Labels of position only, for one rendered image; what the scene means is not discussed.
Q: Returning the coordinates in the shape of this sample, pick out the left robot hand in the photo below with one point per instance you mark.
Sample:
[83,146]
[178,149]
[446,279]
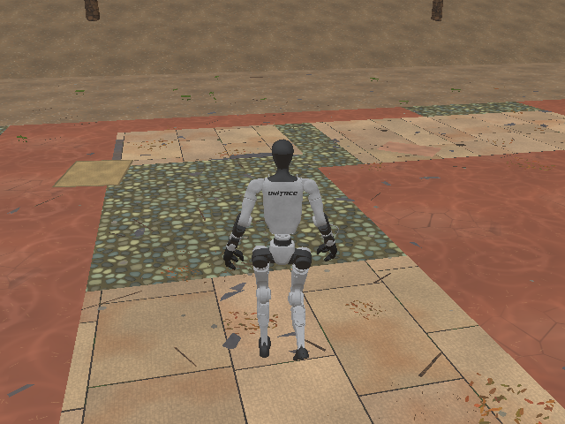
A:
[228,255]

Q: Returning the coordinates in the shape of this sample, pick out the right robot shin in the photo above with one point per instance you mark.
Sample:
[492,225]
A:
[298,322]

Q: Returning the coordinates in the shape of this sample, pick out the left robot upper arm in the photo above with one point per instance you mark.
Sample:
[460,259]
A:
[255,186]

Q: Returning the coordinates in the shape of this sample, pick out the right robot hand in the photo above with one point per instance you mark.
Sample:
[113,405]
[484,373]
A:
[324,248]

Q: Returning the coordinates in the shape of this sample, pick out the robot left forearm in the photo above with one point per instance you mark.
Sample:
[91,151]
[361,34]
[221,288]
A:
[235,236]

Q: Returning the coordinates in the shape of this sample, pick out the right robot thigh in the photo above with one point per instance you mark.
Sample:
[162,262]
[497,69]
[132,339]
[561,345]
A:
[300,267]

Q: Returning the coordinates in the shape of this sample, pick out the robot right forearm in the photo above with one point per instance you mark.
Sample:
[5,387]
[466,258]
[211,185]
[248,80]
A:
[326,233]

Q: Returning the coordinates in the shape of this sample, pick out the right robot upper arm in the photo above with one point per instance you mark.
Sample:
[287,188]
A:
[310,186]

